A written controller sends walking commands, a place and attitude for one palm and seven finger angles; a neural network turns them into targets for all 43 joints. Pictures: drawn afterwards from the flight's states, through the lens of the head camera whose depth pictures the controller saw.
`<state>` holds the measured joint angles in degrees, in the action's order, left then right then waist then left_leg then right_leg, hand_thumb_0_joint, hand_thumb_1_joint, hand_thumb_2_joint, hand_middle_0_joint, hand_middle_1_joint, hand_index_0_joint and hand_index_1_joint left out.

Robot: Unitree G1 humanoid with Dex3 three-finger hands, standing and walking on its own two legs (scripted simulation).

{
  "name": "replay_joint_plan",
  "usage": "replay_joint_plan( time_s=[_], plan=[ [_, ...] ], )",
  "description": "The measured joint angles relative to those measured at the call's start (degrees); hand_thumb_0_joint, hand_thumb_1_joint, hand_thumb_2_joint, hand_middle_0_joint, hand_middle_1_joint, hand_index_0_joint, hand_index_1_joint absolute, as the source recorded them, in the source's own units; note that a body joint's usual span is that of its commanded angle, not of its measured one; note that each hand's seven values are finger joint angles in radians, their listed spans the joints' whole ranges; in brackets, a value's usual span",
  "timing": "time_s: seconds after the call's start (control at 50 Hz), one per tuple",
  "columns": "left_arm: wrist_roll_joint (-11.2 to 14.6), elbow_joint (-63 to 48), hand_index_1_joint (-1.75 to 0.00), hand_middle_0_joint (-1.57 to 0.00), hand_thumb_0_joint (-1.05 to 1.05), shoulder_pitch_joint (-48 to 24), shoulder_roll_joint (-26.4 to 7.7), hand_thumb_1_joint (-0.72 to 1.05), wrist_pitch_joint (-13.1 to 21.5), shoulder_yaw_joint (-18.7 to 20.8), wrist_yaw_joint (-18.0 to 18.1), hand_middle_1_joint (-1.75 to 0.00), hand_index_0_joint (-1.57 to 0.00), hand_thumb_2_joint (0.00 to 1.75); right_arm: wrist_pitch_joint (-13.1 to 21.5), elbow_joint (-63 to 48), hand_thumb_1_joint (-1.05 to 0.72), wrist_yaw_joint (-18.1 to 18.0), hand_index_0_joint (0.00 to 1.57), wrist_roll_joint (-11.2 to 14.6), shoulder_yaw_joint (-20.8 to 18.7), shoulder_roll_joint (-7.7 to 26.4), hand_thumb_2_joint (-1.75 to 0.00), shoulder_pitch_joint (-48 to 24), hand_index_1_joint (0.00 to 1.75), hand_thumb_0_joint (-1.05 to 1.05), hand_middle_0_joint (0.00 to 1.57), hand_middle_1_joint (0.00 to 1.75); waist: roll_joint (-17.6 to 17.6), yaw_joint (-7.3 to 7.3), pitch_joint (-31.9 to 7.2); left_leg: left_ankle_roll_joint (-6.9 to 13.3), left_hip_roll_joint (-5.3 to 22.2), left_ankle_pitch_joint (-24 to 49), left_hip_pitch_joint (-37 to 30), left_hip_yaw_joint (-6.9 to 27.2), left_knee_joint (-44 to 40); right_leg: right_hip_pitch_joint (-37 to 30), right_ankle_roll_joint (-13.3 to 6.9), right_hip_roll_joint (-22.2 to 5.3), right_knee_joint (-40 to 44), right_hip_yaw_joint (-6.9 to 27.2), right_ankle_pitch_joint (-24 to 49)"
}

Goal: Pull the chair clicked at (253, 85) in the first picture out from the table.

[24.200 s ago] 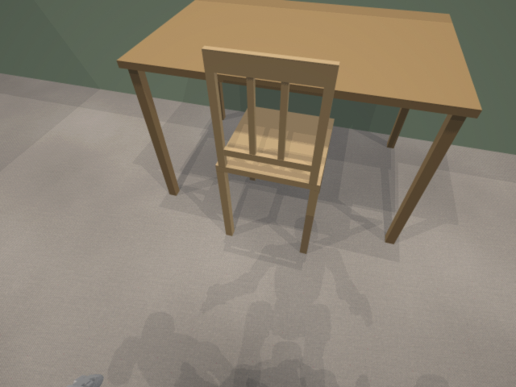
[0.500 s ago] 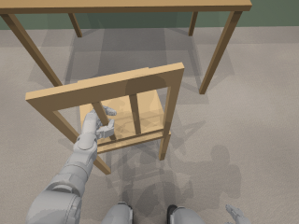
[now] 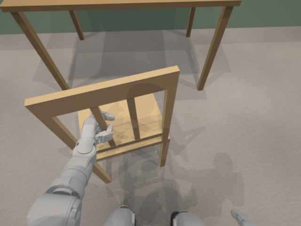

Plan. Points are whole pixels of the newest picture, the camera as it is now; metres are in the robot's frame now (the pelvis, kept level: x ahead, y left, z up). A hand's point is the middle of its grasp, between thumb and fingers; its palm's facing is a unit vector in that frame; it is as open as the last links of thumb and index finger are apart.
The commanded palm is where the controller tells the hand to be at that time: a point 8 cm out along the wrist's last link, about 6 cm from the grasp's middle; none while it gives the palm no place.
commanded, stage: step backward, pulling the chair out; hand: left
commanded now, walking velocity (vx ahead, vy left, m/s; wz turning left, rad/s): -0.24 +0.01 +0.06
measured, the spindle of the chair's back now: (104, 128) +0.41 +0.15 -0.08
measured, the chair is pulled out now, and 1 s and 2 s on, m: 0.52 0.63 0.63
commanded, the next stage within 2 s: stop walking, hand still on the chair in 0.10 s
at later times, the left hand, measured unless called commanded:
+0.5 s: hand (105, 165) +0.27 +0.13 -0.05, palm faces +0.05 -0.98 -0.21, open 5.2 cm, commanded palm +0.25 +0.18 -0.03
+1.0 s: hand (104, 167) +0.27 +0.13 -0.05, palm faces +0.00 -0.98 -0.20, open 5.3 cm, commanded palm +0.25 +0.18 -0.03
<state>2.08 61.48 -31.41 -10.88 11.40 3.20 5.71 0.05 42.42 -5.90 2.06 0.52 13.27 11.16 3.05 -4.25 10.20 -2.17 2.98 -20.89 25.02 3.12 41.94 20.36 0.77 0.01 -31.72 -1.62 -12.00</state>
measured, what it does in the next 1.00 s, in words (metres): steps on the spot: left foot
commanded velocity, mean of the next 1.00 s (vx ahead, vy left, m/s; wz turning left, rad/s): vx -0.01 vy -0.01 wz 0.01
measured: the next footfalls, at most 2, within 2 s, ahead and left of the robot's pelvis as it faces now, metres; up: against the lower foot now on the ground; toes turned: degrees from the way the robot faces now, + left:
left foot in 0.06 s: +0.06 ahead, +0.14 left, +0.00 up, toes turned -1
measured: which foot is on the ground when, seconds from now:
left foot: up 0.00-0.04, down 0.06-1.00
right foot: down 0.00-1.00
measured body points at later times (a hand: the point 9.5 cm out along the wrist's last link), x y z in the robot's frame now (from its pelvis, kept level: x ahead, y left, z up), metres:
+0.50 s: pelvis -0.05 -0.01 +0.00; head -0.02 -0.02 +0.45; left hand +0.27 +0.18 -0.03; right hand +0.03 -0.27 -0.13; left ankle +0.01 +0.14 -0.72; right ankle +0.01 -0.14 -0.73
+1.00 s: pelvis +0.00 +0.00 +0.01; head +0.02 -0.01 +0.46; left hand +0.27 +0.18 -0.03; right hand +0.15 -0.23 -0.10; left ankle +0.02 +0.14 -0.73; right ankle +0.01 -0.14 -0.73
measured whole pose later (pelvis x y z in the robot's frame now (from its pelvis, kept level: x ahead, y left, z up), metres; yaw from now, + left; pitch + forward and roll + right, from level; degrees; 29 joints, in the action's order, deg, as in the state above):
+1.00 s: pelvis +0.00 +0.00 +0.01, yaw -1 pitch -2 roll +0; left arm 0.9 41.6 -5.4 -7.2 7.4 -3.5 5.6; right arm 0.8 39.5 -5.4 1.2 1.9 11.4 10.1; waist 2.0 0.0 3.5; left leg -1.5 1.6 -13.9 11.6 0.7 27.6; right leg 11.7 2.1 -2.8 -27.0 -1.2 -13.2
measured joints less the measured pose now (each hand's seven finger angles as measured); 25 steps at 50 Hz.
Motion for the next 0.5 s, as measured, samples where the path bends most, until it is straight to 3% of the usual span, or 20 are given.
replay_joint_plan(
  time_s=[0.04,0.08,0.12,0.18,0.24,0.28,0.32,0.42,0.5],
  plan=[
    [0.1,0.1,-1.45,-0.21,0.02,0.1,0.8,0.70,-0.7,-0.2,0.2,-1.14,-0.49,0.76,0.0,0.5,-0.90,-0.6,0.21,0.0,0.0,1.5,-0.90,0.6,0.30,0.01,0.20,0.30,-0.2,-0.61,-1.1,0.3,-0.9,-0.8,-2.2,0.0,-1.2,1.2,0.5,-1.1,-1.2,-0.1,-0.1],
    [0.1,-0.2,-1.45,-0.20,0.01,-0.1,1.2,0.70,-1.6,-1.2,0.2,-1.15,-0.49,0.76,-0.1,0.9,-0.90,-1.2,0.21,0.0,-0.4,2.3,-0.90,1.2,0.30,0.01,0.20,0.30,-1.1,-0.80,-1.6,1.1,-1.6,5.7,-3.6,-0.6,-4.9,2.2,1.3,-2.4,-2.6,-0.2,-0.3],
    [0.3,-0.4,-1.45,-0.18,0.01,-0.1,1.1,0.71,-2.1,-2.2,0.0,-1.16,-0.49,0.76,-0.5,0.5,-0.90,-1.2,0.21,0.0,-0.7,2.3,-0.90,1.8,0.30,0.01,0.20,0.30,-2.4,0.47,-1.6,1.5,-2.0,6.1,-3.7,-1.8,-5.2,3.0,1.0,-2.9,-3.5,0.9,-1.6],
    [0.6,-0.2,-1.45,-0.17,0.01,0.2,1.1,0.71,-2.3,-2.9,-0.3,-1.16,-0.48,0.76,-0.2,-0.3,-0.90,-0.6,0.21,-0.5,-0.9,1.9,-0.90,2.9,0.30,0.01,0.20,0.30,-1.6,1.48,-1.8,1.4,-0.9,6.0,-3.1,-1.6,-5.3,2.3,0.0,-1.6,-5.6,0.9,-8.6],
    [0.8,-0.7,-1.45,-0.18,0.01,0.8,0.7,0.71,-2.4,-2.6,-0.8,-1.16,-0.48,0.76,0.4,-0.5,-0.90,0.4,0.21,-0.4,-0.4,0.9,-0.90,3.4,0.30,0.01,0.20,0.30,-0.6,2.42,-1.1,0.7,0.8,6.6,-2.9,-1.1,-5.1,-0.6,0.3,-0.3,-0.6,0.2,-2.2],
    [0.8,-3.5,-1.45,-0.19,0.02,2.5,-0.1,0.71,-3.3,-2.3,-1.0,-1.16,-0.48,0.76,0.3,-1.5,-0.90,0.8,0.21,0.0,0.1,0.0,-0.90,3.4,0.30,0.01,0.20,0.30,-0.3,2.29,-0.2,0.1,1.5,7.0,-3.1,-0.9,-5.0,-1.2,0.3,0.1,0.6,-0.4,2.0],
    [1.1,-5.5,-1.45,-0.20,0.01,4.6,-0.5,0.70,-3.7,-1.7,-0.8,-1.15,-0.48,0.76,0.2,-2.2,-0.90,0.8,0.21,0.4,0.6,-0.7,-0.90,3.6,0.30,0.01,0.20,0.30,-0.3,2.01,-0.3,-0.3,1.7,7.3,-3.2,-0.8,-5.2,-0.8,0.0,0.3,-0.1,-0.7,1.5],
    [0.8,-8.0,-1.45,-0.22,0.01,10.1,0.5,0.69,-3.6,-0.6,0.2,-1.15,-0.49,0.78,0.1,-1.2,-0.90,0.4,0.21,0.0,1.2,-0.8,-0.90,4.1,0.30,0.01,0.20,0.30,-1.3,1.13,-2.7,1.3,-0.1,0.9,-3.5,-0.9,-4.4,-0.3,-0.6,-1.3,-2.0,-0.6,0.0],
    [0.2,-8.9,-1.45,-0.22,0.01,13.6,1.9,0.69,-3.6,-1.2,0.6,-1.16,-0.49,0.78,0.3,0.5,-0.90,-0.1,0.21,-0.6,0.5,0.9,-0.90,4.0,0.30,0.01,0.20,0.30,-1.2,0.66,-4.3,1.8,-1.2,2.1,-5.4,-0.7,-4.9,-1.6,-0.1,-2.4,-3.1,-0.6,-1.4]
  ],
)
